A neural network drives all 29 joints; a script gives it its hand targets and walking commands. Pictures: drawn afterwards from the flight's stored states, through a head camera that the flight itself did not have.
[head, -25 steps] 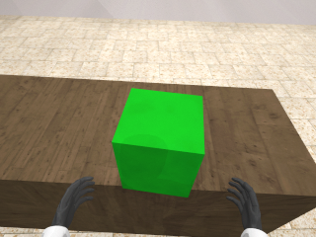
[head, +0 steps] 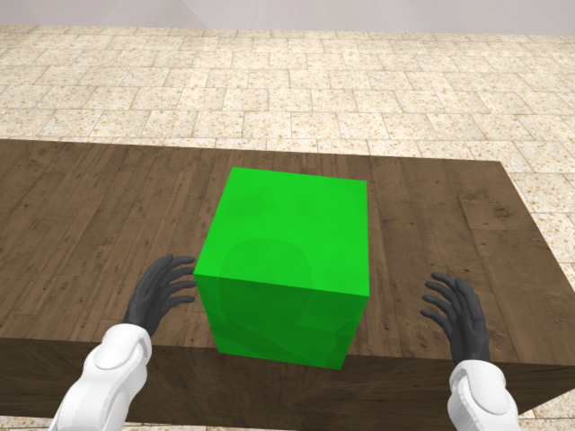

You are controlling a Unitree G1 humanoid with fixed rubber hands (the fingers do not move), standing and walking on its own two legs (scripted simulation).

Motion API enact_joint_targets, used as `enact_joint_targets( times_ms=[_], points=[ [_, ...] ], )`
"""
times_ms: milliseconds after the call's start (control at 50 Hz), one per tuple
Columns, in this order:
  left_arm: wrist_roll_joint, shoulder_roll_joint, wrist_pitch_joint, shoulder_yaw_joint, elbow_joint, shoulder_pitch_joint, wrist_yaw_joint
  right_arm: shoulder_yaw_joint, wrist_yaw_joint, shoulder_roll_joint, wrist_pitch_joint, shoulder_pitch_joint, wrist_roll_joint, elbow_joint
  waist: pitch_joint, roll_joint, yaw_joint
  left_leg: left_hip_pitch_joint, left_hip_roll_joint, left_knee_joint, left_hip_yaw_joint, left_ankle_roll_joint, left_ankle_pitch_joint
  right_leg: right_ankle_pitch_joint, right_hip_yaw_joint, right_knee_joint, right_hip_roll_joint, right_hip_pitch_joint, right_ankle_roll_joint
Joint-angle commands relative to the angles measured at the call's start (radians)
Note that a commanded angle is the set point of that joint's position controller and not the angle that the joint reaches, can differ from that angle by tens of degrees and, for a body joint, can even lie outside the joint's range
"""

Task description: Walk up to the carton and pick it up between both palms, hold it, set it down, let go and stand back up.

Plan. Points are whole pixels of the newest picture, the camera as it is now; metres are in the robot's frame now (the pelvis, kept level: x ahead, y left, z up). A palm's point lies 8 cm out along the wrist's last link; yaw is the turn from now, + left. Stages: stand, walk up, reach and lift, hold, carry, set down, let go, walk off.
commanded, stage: reach and lift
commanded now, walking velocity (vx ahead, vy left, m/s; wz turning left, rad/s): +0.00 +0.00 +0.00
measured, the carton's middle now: (288, 271) +0.36 +0.01 -0.01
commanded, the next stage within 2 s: none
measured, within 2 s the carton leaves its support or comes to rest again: neither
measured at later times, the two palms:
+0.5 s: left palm (153, 244) +0.32 +0.18 +0.12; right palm (460, 282) +0.28 -0.20 +0.10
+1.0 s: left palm (159, 192) +0.37 +0.18 +0.16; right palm (450, 227) +0.34 -0.20 +0.13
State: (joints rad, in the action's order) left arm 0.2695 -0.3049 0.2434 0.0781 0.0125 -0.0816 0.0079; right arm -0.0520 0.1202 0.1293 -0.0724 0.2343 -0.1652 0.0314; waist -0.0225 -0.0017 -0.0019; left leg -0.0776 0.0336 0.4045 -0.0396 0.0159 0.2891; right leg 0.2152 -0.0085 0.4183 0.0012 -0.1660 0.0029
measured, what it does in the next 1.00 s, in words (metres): stands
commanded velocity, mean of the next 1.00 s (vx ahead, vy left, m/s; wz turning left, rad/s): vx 0.00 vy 0.00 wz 0.00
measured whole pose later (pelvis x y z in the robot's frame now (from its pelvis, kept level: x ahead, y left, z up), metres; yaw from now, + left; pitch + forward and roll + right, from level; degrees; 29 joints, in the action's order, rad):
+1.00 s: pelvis -0.02 +0.00 +0.00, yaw +0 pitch -4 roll +0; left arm 0.27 -0.31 0.57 0.00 0.37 0.65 0.01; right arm -0.08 0.18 0.21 -0.36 -0.47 -0.23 -0.34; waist -0.04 -0.02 0.00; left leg -0.08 0.03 0.41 -0.04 0.02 0.27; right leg 0.19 -0.01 0.42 0.00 -0.16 0.00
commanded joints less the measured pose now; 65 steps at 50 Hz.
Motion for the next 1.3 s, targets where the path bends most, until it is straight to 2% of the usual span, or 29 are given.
enact_joint_targets(
  times_ms=[0, 40, 100, 200, 240, 300, 320, 400, 580, 620, 700, 740, 760, 780, 800, 820, 840, 860, 880, 920, 980, 1000, 1020, 1040, 1100, 1160, 1180, 1240, 1280],
  points=[
    [-0.034, -0.138, 0.017, -0.229, -0.228, 0.324, -0.018, -0.020, 0.049, 0.194, -0.017, -0.345, -0.068, 0.249, 0.212, 0.021, 0.010, -0.074, -0.067, -0.072, -0.024, 0.033, -0.416, -0.578, -0.061, -0.043, 0.011, 0.299, 0.039],
    [-0.026, -0.120, 0.024, -0.191, -0.293, 0.356, -0.017, -0.024, 0.047, 0.180, -0.039, -0.341, -0.080, 0.245, 0.194, 0.049, -0.012, -0.052, -0.060, -0.079, -0.020, 0.034, -0.406, -0.520, -0.059, -0.052, 0.014, 0.285, 0.032],
    [-0.028, -0.148, 0.059, -0.207, -0.252, 0.410, -0.018, -0.044, 0.045, 0.209, -0.075, -0.387, -0.081, 0.186, 0.190, 0.056, -0.018, -0.066, -0.053, -0.077, -0.012, 0.032, -0.402, -0.509, -0.056, -0.052, 0.015, 0.275, 0.023],
    [-0.008, -0.165, 0.122, -0.207, -0.226, 0.572, -0.017, -0.076, 0.051, 0.226, -0.121, -0.553, -0.087, 0.211, 0.205, 0.054, -0.034, -0.093, -0.049, -0.091, -0.006, 0.019, -0.343, -0.446, -0.047, -0.056, 0.015, 0.260, 0.019],
    [-0.010, -0.171, 0.152, -0.222, -0.170, 0.602, -0.016, -0.086, 0.052, 0.239, -0.149, -0.587, -0.084, 0.175, 0.186, 0.039, -0.028, -0.110, -0.049, -0.112, -0.003, 0.005, -0.265, -0.376, -0.052, -0.068, 0.016, 0.245, 0.018],
    [-0.010, -0.168, 0.196, -0.233, -0.088, 0.666, -0.021, -0.078, 0.061, 0.233, -0.187, -0.663, -0.089, 0.151, 0.177, -0.024, -0.034, -0.150, -0.050, -0.123, -0.008, -0.012, -0.225, -0.402, -0.053, -0.061, 0.006, 0.274, 0.030],
    [-0.021, -0.185, 0.207, -0.230, -0.081, 0.725, -0.021, -0.101, 0.063, 0.246, -0.196, -0.701, -0.082, 0.129, 0.198, 0.008, -0.044, -0.155, -0.052, -0.129, -0.005, -0.011, -0.200, -0.364, -0.054, -0.063, 0.008, 0.269, 0.026],
    [-0.021, -0.194, 0.239, -0.244, 0.005, 0.831, -0.022, -0.117, 0.066, 0.246, -0.234, -0.812, -0.076, 0.060, 0.200, -0.016, -0.056, -0.182, -0.054, -0.138, -0.009, -0.028, -0.121, -0.304, -0.066, -0.063, -0.002, 0.264, 0.032],
    [-0.044, -0.197, 0.275, -0.246, 0.063, 0.998, -0.012, -0.119, 0.073, 0.278, -0.252, -0.969, -0.091, -0.060, 0.288, -0.001, -0.089, -0.179, -0.059, -0.104, 0.013, -0.009, -0.246, -0.470, -0.056, -0.037, 0.013, 0.316, 0.030],
    [-0.022, -0.221, 0.266, -0.253, 0.075, 1.037, -0.011, -0.110, 0.079, 0.273, -0.241, -1.043, -0.102, -0.018, 0.357, -0.048, -0.074, -0.207, -0.066, -0.097, 0.007, -0.019, -0.232, -0.511, -0.064, -0.020, 0.005, 0.363, 0.039],
    [-0.029, -0.226, 0.278, -0.254, 0.069, 1.064, -0.012, -0.123, 0.086, 0.297, -0.243, -1.050, -0.110, -0.061, 0.375, -0.039, -0.109, -0.187, -0.070, -0.083, 0.011, -0.008, -0.288, -0.620, -0.055, -0.008, 0.009, 0.384, 0.052],
    [-0.042, -0.229, 0.293, -0.242, 0.096, 1.114, -0.006, -0.137, 0.087, 0.305, -0.255, -1.118, -0.098, -0.145, 0.349, 0.003, -0.116, -0.179, -0.063, -0.081, 0.018, 0.001, -0.288, -0.564, -0.045, -0.013, 0.023, 0.348, 0.036],
    [-0.030, -0.247, 0.300, -0.247, 0.142, 1.165, -0.006, -0.121, 0.088, 0.300, -0.262, -1.164, -0.112, -0.132, 0.345, -0.023, -0.113, -0.210, -0.070, -0.088, 0.008, -0.005, -0.243, -0.554, -0.045, -0.012, 0.017, 0.346, 0.046],
    [-0.039, -0.238, 0.296, -0.246, 0.131, 1.162, 0.001, -0.126, 0.080, 0.301, -0.257, -1.175, -0.115, -0.146, 0.383, 0.007, -0.102, -0.205, -0.063, -0.083, 0.018, -0.001, -0.267, -0.553, -0.046, -0.007, 0.015, 0.351, 0.034],
    [-0.029, -0.256, 0.292, -0.231, 0.132, 1.201, 0.001, -0.139, 0.081, 0.307, -0.264, -1.187, -0.119, -0.181, 0.366, 0.027, -0.124, -0.203, -0.065, -0.089, 0.009, 0.001, -0.235, -0.524, -0.042, -0.017, 0.010, 0.341, 0.043],
    [-0.030, -0.234, 0.299, -0.227, 0.157, 1.186, 0.008, -0.131, 0.082, 0.306, -0.261, -1.195, -0.125, -0.177, 0.344, 0.012, -0.118, -0.206, -0.061, -0.087, 0.014, -0.002, -0.238, -0.519, -0.040, -0.015, 0.015, 0.332, 0.035],
    [-0.018, -0.247, 0.290, -0.217, 0.179, 1.226, 0.009, -0.149, 0.078, 0.308, -0.254, -1.240, -0.111, -0.159, 0.380, -0.010, -0.138, -0.220, -0.061, -0.089, 0.019, -0.008, -0.212, -0.519, -0.035, -0.015, 0.011, 0.346, 0.038],
    [-0.020, -0.248, 0.277, -0.230, 0.199, 1.235, 0.008, -0.128, 0.075, 0.291, -0.247, -1.250, -0.113, -0.171, 0.396, -0.009, -0.116, -0.223, -0.059, -0.091, 0.020, -0.009, -0.236, -0.508, -0.031, -0.012, 0.018, 0.356, 0.037],
    [-0.011, -0.246, 0.273, -0.219, 0.211, 1.230, 0.012, -0.135, 0.076, 0.297, -0.242, -1.248, -0.116, -0.177, 0.394, -0.021, -0.123, -0.215, -0.059, -0.089, 0.013, -0.005, -0.262, -0.532, -0.029, -0.013, 0.019, 0.353, 0.039],
    [-0.032, -0.237, 0.268, -0.212, 0.224, 1.242, 0.015, -0.158, 0.076, 0.307, -0.233, -1.252, -0.099, -0.251, 0.414, 0.009, -0.147, -0.188, -0.057, -0.067, 0.028, 0.008, -0.316, -0.585, -0.022, 0.001, 0.028, 0.356, 0.029],
    [-0.064, -0.217, 0.240, -0.220, 0.375, 1.244, 0.002, -0.139, 0.071, 0.279, -0.232, -1.236, -0.086, -0.369, 0.339, 0.011, -0.143, -0.228, -0.066, -0.079, 0.021, 0.002, -0.239, -0.531, -0.031, -0.013, 0.008, 0.345, 0.037],
    [-0.068, -0.201, 0.224, -0.215, 0.344, 1.223, 0.001, -0.130, 0.073, 0.272, -0.218, -1.214, -0.090, -0.372, 0.377, 0.021, -0.148, -0.201, -0.060, -0.071, 0.029, 0.009, -0.287, -0.571, -0.022, -0.004, 0.019, 0.362, 0.032],
    [-0.059, -0.185, 0.220, -0.199, 0.401, 1.191, -0.005, -0.151, 0.071, 0.289, -0.215, -1.197, -0.084, -0.412, 0.351, -0.004, -0.167, -0.173, -0.054, -0.068, 0.031, 0.011, -0.303, -0.565, -0.008, -0.013, 0.029, 0.336, 0.032],
    [-0.080, -0.185, 0.206, -0.223, 0.465, 1.181, -0.016, -0.138, 0.074, 0.276, -0.203, -1.206, -0.064, -0.430, 0.325, -0.026, -0.150, -0.216, -0.071, -0.070, 0.024, 0.002, -0.260, -0.567, -0.023, -0.012, 0.013, 0.357, 0.038],
    [-0.109, -0.159, 0.125, -0.216, 0.460, 1.174, -0.028, -0.130, 0.073, 0.239, -0.149, -1.178, -0.048, -0.479, 0.356, 0.005, -0.153, -0.189, -0.069, -0.065, 0.033, 0.018, -0.326, -0.615, -0.019, -0.010, 0.012, 0.383, 0.039],
    [-0.098, -0.138, 0.027, -0.201, 0.450, 1.122, -0.032, -0.107, 0.067, 0.205, -0.068, -1.167, -0.055, -0.420, 0.402, -0.018, -0.123, -0.207, -0.075, -0.045, 0.027, 0.013, -0.353, -0.623, -0.014, 0.009, 0.015, 0.390, 0.046],
    [-0.090, -0.128, -0.020, -0.189, 0.411, 1.127, -0.031, -0.116, 0.069, 0.191, -0.033, -1.164, -0.041, -0.401, 0.467, -0.011, -0.136, -0.172, -0.071, -0.039, 0.035, 0.016, -0.375, -0.655, -0.013, 0.016, 0.015, 0.400, 0.046],
    [-0.076, -0.114, -0.108, -0.139, 0.512, 1.160, -0.036, -0.136, 0.057, 0.180, 0.032, -1.193, -0.023, -0.501, 0.461, 0.009, -0.159, -0.160, -0.066, -0.015, 0.041, 0.024, -0.363, -0.556, 0.003, 0.008, 0.013, 0.305, 0.038],
    [-0.083, -0.110, -0.159, -0.131, 0.696, 1.181, -0.045, -0.120, 0.048, 0.161, 0.044, -1.190, -0.001, -0.672, 0.375, 0.013, -0.161, -0.218, -0.060, -0.036, 0.046, 0.015, -0.263, -0.411, 0.006, -0.015, 0.006, 0.249, 0.028]
  ],
)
